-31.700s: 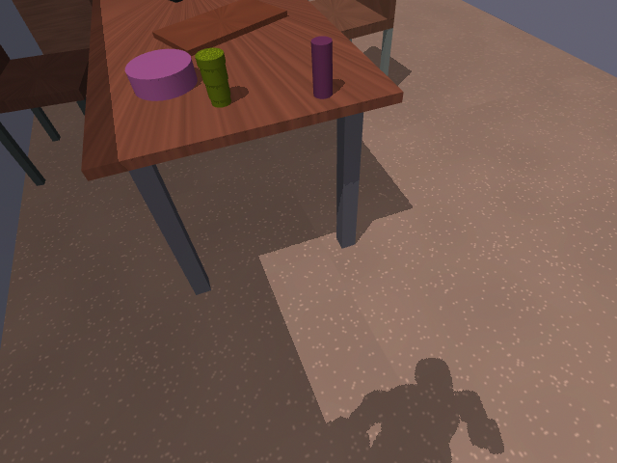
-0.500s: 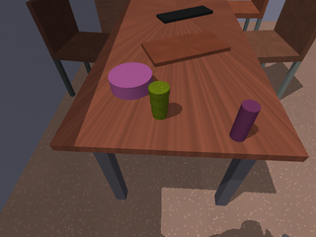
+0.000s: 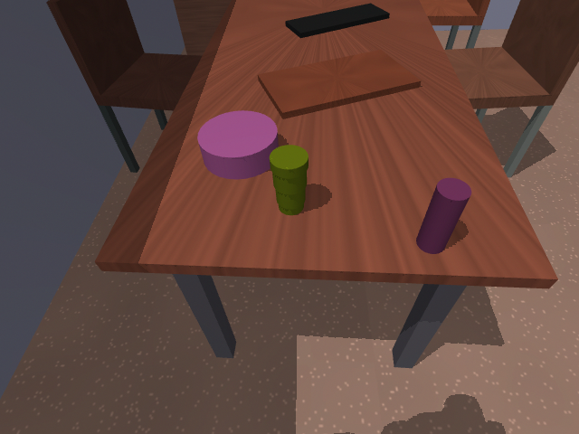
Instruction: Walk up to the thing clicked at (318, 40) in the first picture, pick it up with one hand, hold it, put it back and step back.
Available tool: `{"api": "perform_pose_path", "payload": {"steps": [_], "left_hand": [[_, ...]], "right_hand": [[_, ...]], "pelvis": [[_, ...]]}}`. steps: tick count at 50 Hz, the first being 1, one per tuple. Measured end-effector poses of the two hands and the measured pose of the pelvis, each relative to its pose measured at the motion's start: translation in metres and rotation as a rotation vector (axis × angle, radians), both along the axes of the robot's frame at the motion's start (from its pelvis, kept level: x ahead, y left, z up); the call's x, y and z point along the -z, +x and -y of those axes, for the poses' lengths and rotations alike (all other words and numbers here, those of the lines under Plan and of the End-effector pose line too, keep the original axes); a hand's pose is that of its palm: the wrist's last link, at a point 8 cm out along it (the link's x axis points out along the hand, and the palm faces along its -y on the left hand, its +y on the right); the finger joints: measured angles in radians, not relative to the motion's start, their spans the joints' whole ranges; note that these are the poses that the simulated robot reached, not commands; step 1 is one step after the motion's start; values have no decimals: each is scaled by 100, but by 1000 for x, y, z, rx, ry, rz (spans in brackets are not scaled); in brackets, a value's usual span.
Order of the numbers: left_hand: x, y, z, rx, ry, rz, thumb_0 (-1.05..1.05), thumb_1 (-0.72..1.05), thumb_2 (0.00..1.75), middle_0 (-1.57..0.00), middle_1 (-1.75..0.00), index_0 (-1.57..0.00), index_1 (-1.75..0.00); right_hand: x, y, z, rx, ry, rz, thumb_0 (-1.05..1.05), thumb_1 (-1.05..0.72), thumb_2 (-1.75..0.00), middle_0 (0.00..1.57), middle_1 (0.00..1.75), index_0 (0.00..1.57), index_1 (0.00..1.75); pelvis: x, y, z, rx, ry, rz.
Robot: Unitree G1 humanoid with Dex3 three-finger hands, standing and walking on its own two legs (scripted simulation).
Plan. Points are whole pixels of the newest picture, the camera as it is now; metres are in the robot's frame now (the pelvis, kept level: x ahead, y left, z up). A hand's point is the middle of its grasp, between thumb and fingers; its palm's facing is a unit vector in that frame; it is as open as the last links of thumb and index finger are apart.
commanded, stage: home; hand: right
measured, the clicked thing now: (441, 218) +0.45 -0.22 +0.01
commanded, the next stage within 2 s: stand in 0.98 s
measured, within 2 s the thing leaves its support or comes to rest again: neither
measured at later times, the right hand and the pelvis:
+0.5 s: hand out of the picture +0.08 -0.25 -0.15, palm faces -0.04 +0.94 -0.35, open 17.3 cm; pelvis +0.02 +0.00 +0.00, yaw +0 degrees
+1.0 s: hand out of the picture +0.09 -0.25 -0.15, palm faces -0.02 +0.94 -0.35, open 17.3 cm; pelvis +0.02 +0.01 +0.00, yaw -1 degrees
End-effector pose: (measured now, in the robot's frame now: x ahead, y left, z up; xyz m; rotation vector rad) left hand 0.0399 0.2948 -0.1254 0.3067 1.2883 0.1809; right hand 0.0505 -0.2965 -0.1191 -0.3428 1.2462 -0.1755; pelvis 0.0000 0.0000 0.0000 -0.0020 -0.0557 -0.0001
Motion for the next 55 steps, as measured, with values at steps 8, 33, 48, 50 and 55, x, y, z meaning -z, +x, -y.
{"api": "perform_pose_path", "payload": {"steps": [8,33,48,50,55], "left_hand": [[-3,14,0,-2,6,20,0,90,90,-21,-30,-20,-30],[-4,47,1,13,2,35,0,90,90,-21,-30,-20,-30],[-6,51,-4,15,8,35,0,90,90,-21,-30,-20,-30],[-6,51,-4,15,9,33,0,90,90,-21,-30,-20,-30],[-5,50,-5,14,9,30,0,90,90,-21,-30,-20,-30]], "right_hand": [[-1,15,0,-3,1,23,-1,52,-6,6,6,6,5],[-4,30,1,23,-5,8,-1,50,-8,6,6,6,5],[-3,34,-4,29,1,11,-1,50,-7,6,6,6,5],[-3,34,-5,29,1,12,-1,50,-7,6,6,6,5],[-3,34,-6,31,2,11,-1,51,-7,6,6,6,5]], "pelvis": [[-1,4,0,0,2,0],[-3,20,-1,5,0,-12],[-4,24,-5,8,2,-15],[-4,24,-5,9,2,-15],[-4,24,-6,9,2,-15]]}}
